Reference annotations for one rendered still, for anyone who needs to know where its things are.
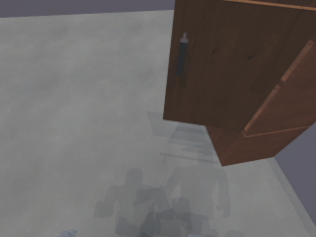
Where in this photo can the cupboard door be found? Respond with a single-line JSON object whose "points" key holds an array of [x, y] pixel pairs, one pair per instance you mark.
{"points": [[237, 52]]}

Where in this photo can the handle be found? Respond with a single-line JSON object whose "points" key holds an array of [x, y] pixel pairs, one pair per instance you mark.
{"points": [[182, 55]]}

